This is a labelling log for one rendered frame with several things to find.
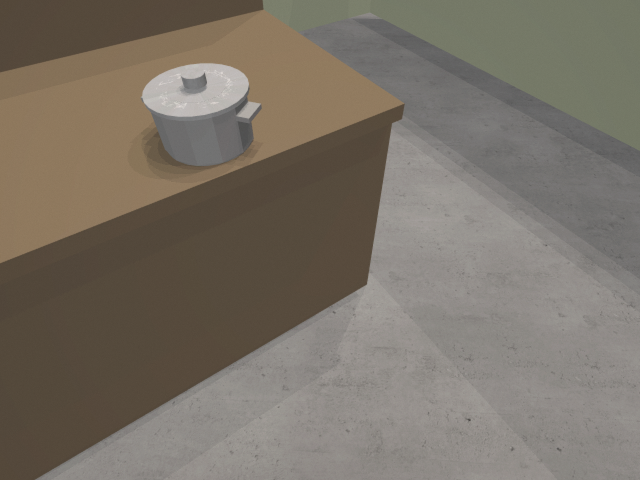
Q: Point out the lid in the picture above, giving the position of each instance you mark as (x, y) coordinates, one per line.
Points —
(166, 96)

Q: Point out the knob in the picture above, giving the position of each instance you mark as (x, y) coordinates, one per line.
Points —
(193, 78)

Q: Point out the pot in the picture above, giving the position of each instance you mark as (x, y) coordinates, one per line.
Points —
(209, 141)

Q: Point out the table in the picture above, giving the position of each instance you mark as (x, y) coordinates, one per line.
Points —
(127, 277)

